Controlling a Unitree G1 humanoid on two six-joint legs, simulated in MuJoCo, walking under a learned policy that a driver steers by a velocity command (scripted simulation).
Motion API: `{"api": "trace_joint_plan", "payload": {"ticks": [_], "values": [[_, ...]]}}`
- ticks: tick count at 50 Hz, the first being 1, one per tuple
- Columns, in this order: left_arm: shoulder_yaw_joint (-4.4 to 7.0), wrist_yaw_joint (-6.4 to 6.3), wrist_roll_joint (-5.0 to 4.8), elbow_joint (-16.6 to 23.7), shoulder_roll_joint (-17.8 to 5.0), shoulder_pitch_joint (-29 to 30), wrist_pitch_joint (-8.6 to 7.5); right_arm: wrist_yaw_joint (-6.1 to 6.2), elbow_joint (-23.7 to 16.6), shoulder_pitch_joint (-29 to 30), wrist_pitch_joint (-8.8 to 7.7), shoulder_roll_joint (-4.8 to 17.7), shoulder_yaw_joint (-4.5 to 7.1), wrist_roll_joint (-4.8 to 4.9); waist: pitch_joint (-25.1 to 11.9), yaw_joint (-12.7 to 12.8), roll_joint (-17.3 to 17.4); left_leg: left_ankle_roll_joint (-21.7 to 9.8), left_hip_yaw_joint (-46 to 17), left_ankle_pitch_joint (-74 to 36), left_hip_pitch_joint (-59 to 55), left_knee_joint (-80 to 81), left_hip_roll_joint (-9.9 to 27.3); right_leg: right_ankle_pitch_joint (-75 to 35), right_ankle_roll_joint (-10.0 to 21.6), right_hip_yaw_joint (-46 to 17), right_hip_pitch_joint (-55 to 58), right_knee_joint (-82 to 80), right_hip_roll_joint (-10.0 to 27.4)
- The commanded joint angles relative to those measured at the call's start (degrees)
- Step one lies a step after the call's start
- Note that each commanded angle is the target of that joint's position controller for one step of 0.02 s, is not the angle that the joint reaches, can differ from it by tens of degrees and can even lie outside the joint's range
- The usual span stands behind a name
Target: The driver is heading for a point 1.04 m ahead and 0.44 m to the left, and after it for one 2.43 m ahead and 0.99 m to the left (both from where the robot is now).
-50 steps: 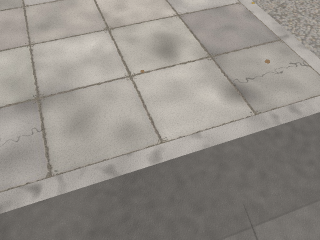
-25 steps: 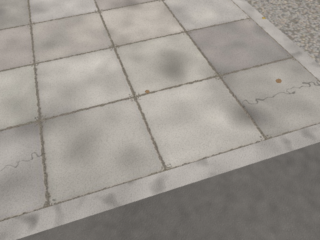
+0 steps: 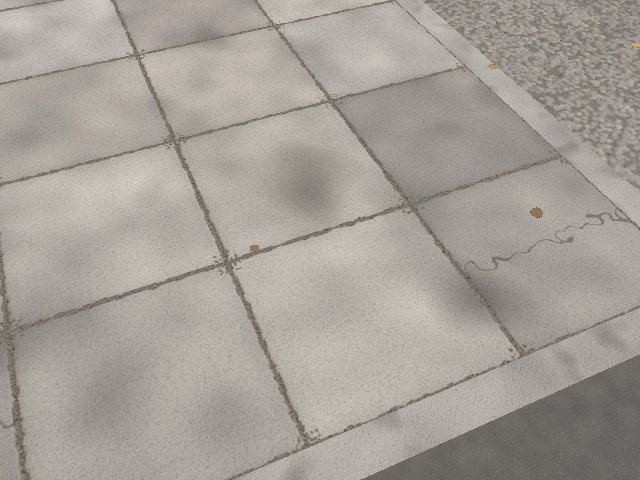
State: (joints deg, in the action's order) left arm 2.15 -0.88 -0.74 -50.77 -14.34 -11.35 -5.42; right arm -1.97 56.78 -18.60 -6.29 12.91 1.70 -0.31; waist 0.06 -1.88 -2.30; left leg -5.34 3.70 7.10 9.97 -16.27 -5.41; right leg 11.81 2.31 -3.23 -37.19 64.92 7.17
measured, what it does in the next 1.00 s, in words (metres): walks ahead, turning left: right foot, then left foot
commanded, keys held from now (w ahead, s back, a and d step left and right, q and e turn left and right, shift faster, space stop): w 0.12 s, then w+q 0.88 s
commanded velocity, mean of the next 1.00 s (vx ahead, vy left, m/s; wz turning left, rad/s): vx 0.50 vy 0.00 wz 0.39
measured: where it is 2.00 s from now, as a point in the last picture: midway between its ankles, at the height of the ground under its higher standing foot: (182, 329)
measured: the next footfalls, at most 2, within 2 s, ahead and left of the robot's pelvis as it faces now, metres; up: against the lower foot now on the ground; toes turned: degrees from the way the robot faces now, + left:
right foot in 0.30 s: +0.33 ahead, -0.17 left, +0.00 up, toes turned +2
left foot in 0.84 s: +0.55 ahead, +0.15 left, +0.00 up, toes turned +25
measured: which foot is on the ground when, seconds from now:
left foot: down 0.00-0.30, up 0.32-0.82, down 0.84-1.00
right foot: up 0.00-0.28, down 0.30-0.86, up 0.88-1.00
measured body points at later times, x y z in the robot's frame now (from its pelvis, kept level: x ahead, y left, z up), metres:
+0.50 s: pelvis +0.27 -0.07 +0.00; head +0.29 -0.08 +0.45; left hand +0.29 +0.20 -0.12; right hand +0.39 -0.33 -0.13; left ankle +0.25 +0.09 -0.65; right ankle +0.29 -0.17 -0.74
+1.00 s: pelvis +0.50 +0.06 -0.01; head +0.53 +0.09 +0.44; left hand +0.49 +0.36 -0.13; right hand +0.72 -0.14 -0.12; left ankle +0.51 +0.13 -0.74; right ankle +0.52 -0.13 -0.65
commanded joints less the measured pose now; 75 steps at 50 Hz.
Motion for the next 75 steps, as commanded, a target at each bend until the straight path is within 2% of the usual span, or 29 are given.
{"api": "trace_joint_plan", "payload": {"ticks": [1, 9, 12, 14, 15, 16, 17, 18, 20, 22, 30, 37, 40, 42, 43, 44, 45, 46, 47, 49, 54, 62, 67, 68, 69, 70, 72, 73, 75], "values": [[0.67, -0.37, 0.68, 2.4, -2.4, -1.9, 0.32, 1.14, -3.2, 2.3, -0.94, 7.6, 1.23, 0.1, 3.0, 2.7, 4.3, -9.9, -12.4, -3.8, 5.4, 11.6, 16.3, -8.8, -1.6, -0.2, -1.7, -8.3, 2.5], [0.17, 1.55, -0.46, 7.3, -2.2, 14.1, -0.85, 2.04, -0.7, -6.5, 0.76, 9.2, 1.59, 1.62, 4.7, -2.9, 5.0, -6.9, -11.6, -2.7, -4.7, 7.2, 17.2, -14.6, -2.1, 2.1, 1.3, -32.3, -2.0], [0.91, 2.3, -0.53, 7.7, -4.4, 12.2, -1.95, 2.47, -0.9, -6.0, 1.69, 10.5, 2.19, 1.73, 3.7, -0.4, 6.4, -5.7, -14.8, -3.4, -7.4, 2.4, 19.1, -8.7, -0.9, 1.8, 7.1, -37.0, -3.6], [2.99, 1.85, -0.35, 4.3, -8.2, -0.1, -2.5, 2.47, -1.8, -4.0, 2.06, 9.3, 1.77, 1.25, -3.1, 5.9, 6.1, -3.4, -12.7, -14.1, -4.4, -10.8, 15.0, -6.3, 1.4, 2.9, 24.3, -39.1, -5.0], [4.37, 1.3, 0.51, 2.4, -13.0, -11.5, -2.67, 2.32, -3.9, -2.8, 1.85, 6.3, 0.61, 0.29, -12.6, 10.3, 0.7, -1.0, -8.9, -5.9, 5.7, -28.9, 10.4, -6.3, 5.2, -6.9, 41.5, -37.9, 5.0], [5.49, 1.5, 1.13, 0.9, -17.6, -16.2, -1.98, 2.09, -4.7, -9.9, 0.68, -1.4, -1.35, 1.21, -20.1, 7.4, -16.4, 2.5, -4.5, 21.4, 27.8, -48.4, 1.8, 1.7, 13.2, -30.9, 60.6, -43.4, 18.2], [3.92, 1.54, 1.4, 1.6, -11.1, -15.4, -2.05, 2.13, -3.7, -8.8, -0.11, 5.2, 0.12, 2.68, -19.3, 8.4, -11.5, 2.2, -12.2, 24.5, 33.1, -57.5, 4.3, 6.7, 12.8, -36.2, 58.1, -47.1, 17.6], [2.86, 1.43, 1.1, 2.8, -7.8, -10.3, -2.22, 2.25, -5.2, -4.0, -0.26, 8.8, 1.33, 3.47, -11.9, 7.5, -7.3, 1.5, -12.3, 19.2, 35.7, -59.3, 6.9, 3.9, 10.0, -26.7, 50.8, -47.5, 16.2], [1.79, 1.76, 0.76, 3.5, -4.5, -2.4, -2.11, 2.82, -5.9, -0.2, 0.64, 7.5, 1.91, 2.36, -4.6, 4.3, -2.2, 2.1, -10.8, 10.7, 31.6, -54.9, 11.1, -4.1, 7.6, -13.6, 37.4, -51.4, 11.3], [1.63, 1.76, 1.31, 2.6, -3.4, -1.1, -2.23, 2.49, -6.2, -1.4, 2.21, 5.1, 2.19, 2.37, -2.0, 2.0, -4.0, 2.4, -10.1, 7.2, 27.0, -52.2, 12.7, -7.9, 6.6, -5.9, 31.3, -54.6, 8.5], [3.14, -0.08, 1.65, 0.1, -7.3, -3.8, -1.69, 1.2, -11.7, 8.3, 3.77, 3.3, 2.47, 1.67, 2.8, 2.6, -0.9, 3.5, -8.7, -7.3, 32.5, -35.6, 12.7, -16.2, 7.1, 8.0, 31.9, -57.7, 8.2], [4.1, -0.56, 0.07, -1.4, -9.8, -8.4, 0.27, -1.33, -17.7, 19.9, 3.67, 3.0, 2.0, 1.71, 6.1, 5.7, -0.5, 0.9, -1.7, -3.9, 32.6, -23.3, 11.3, -20.1, 5.4, 14.0, 41.4, -53.9, 10.8], [4.79, -0.79, -0.5, -0.6, -12.3, -6.2, 1.28, -1.69, -18.4, 15.8, 4.01, 5.7, 3.47, 1.77, 1.4, 1.6, -3.4, -2.3, 3.4, 4.4, 21.2, -22.3, 5.9, -45.6, 3.7, 16.7, 42.6, -42.7, 10.7], [4.58, -0.96, -0.66, 0.2, -12.4, -4.7, 1.9, -0.74, -14.2, -0.9, 4.2, 11.8, 6.95, 2.02, -7.5, -7.2, -1.3, -6.2, 3.3, 1.0, -3.4, -16.3, 1.0, -46.9, 0.5, 18.7, 33.7, -19.0, 6.8], [2.93, -0.67, 1.8, 2.1, -7.1, -6.2, 1.23, 0.62, -12.8, -6.2, 4.6, 17.7, 8.43, 2.04, -11.0, -6.1, 11.4, -9.9, -16.5, -2.4, -19.1, -15.3, 13.8, -6.2, -2.1, 17.9, 15.3, 0.7, 2.2], [1.31, 0.18, 0.85, 5.4, -2.8, -9.1, -1.27, 0.22, -15.0, -4.2, 3.56, 20.4, 8.13, 1.41, -20.7, -1.1, 18.4, -21.6, -50.8, 11.5, -32.9, -3.6, 25.0, 23.5, -3.9, 5.0, -3.5, 16.5, -9.0], [2.44, 0.78, -1.57, 6.6, -8.2, -0.7, -3.27, -0.3, -14.9, -5.2, 2.88, 15.0, 6.65, 1.03, -17.8, -5.2, 8.9, -17.7, -48.6, 11.3, -31.3, 1.2, 24.4, 19.6, -2.3, -2.1, -10.0, 18.7, -6.3], [2.48, 0.91, -2.36, 7.7, -8.3, 1.8, -3.99, -0.31, -14.7, -2.8, 2.27, 12.5, 5.92, 1.11, -10.8, -3.8, 7.7, -15.2, -39.6, 6.8, -24.7, 0.5, 22.6, 14.0, -0.8, -1.3, -12.1, 15.3, -4.0], [2.49, 0.32, -1.07, 6.6, -7.8, 1.3, -3.96, -0.3, -15.8, 2.0, 1.98, 10.5, 5.26, 1.47, -6.9, -0.7, 2.0, -13.0, -32.4, 0.8, -15.3, 0.2, 19.8, 9.4, -0.7, -1.5, -8.1, 10.5, -1.3], [3.4, 0.09, 0.52, 6.2, -8.6, -0.7, -2.48, 0.08, -17.4, 6.9, 1.88, 7.9, 4.29, 0.82, -4.5, 3.0, 3.3, -11.3, -25.2, -6.8, -3.7, 2.0, 16.2, 5.5, -1.5, -1.9, 0.1, 3.8, 1.3], [2.99, -0.22, 1.8, 9.6, -5.8, 5.6, -0.51, 1.93, -16.5, 2.3, 1.49, 10.7, 4.95, 1.31, -1.5, 2.1, 3.9, -11.0, -19.6, -14.7, 1.4, 4.1, 13.1, -4.5, -5.1, 0.1, -1.1, -10.6, -0.9], [2.18, 1.87, 0.49, 14.6, -5.3, 18.4, -2.05, 2.99, -14.8, -4.0, 2.65, 10.7, 4.86, 1.93, 0.7, -2.9, 7.8, -7.1, -22.7, -5.1, -1.7, -0.4, 12.4, -16.8, -4.0, -0.3, 3.6, -34.6, -6.4], [3.76, 2.14, 0.44, 13.4, -8.7, 9.5, -3.44, 3.55, -15.9, -1.5, 3.69, 10.4, 4.87, 1.84, -2.4, 2.6, 10.5, -4.5, -27.7, -13.1, -4.7, -10.9, 11.9, -8.9, -0.3, 0.7, 17.6, -40.9, -8.2], [4.6, 1.77, 1.29, 12.3, -10.9, 2.1, -3.66, 3.17, -17.0, 0.0, 3.52, 8.2, 3.99, 1.4, -8.7, 6.3, 8.6, -2.7, -25.0, -13.7, -0.4, -21.4, 8.8, -9.8, 2.6, -2.5, 30.9, -39.8, -3.6], [5.62, 1.27, 2.1, 11.4, -14.7, -7.2, -3.38, 3.15, -18.3, -3.1, 3.24, 5.1, 3.1, 1.08, -17.9, 7.7, -0.9, 1.0, -18.3, -0.7, 14.9, -40.1, 2.4, -6.4, 8.2, -17.5, 51.7, -38.7, 8.2], [5.63, 1.91, 1.57, 9.9, -14.9, -9.7, -2.6, 3.1, -19.0, -9.7, 2.76, 4.6, 2.36, 2.37, -22.3, 4.8, -18.2, 2.9, -15.5, 28.1, 30.4, -53.3, -0.4, 5.3, 13.7, -40.3, 61.4, -44.9, 17.4], [3.6, 1.46, 0.46, 11.5, -7.1, -4.4, -1.56, 3.02, -18.5, -1.6, 3.4, 12.1, 3.96, 2.44, -7.6, 6.4, -4.2, 3.7, -13.9, 18.9, 36.0, -60.0, 6.2, 13.1, 9.5, -28.8, 46.9, -48.0, 14.3], [3.22, 1.46, 1.02, 11.5, -6.6, -1.7, -1.16, 2.94, -19.3, 1.2, 3.55, 11.3, 4.02, 1.65, -3.3, 5.0, -0.6, 3.8, -12.6, 14.9, 33.7, -58.1, 8.2, 7.1, 8.6, -22.5, 38.7, -49.7, 11.9], [2.72, 1.46, 1.57, 10.7, -5.4, 0.6, -1.29, 2.39, -19.6, 1.1, 4.04, 9.0, 4.14, 1.8, -0.3, 2.3, -2.7, 3.5, -11.9, 11.3, 29.1, -54.1, 11.1, -0.5, 7.5, -13.4, 30.3, -52.9, 8.0]]}}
